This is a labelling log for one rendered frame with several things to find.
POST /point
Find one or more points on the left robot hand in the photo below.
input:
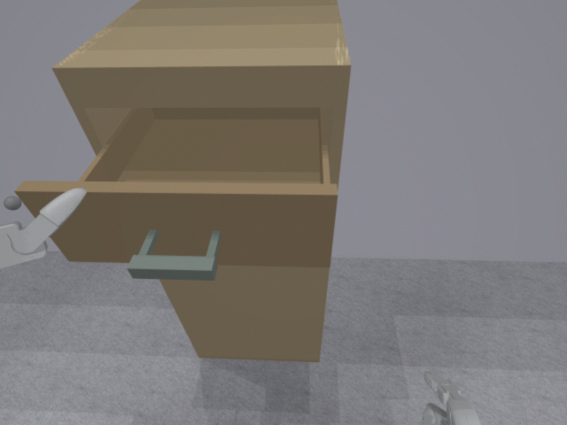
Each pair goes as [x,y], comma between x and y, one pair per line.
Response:
[18,244]

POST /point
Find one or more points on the drawer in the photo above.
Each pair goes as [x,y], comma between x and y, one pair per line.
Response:
[261,176]

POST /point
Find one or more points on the handle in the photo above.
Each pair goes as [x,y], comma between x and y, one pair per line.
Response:
[200,268]

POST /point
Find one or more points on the cabinet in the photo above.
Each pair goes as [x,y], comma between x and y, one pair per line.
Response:
[224,54]

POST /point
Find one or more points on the right robot hand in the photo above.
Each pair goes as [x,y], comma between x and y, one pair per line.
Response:
[459,411]

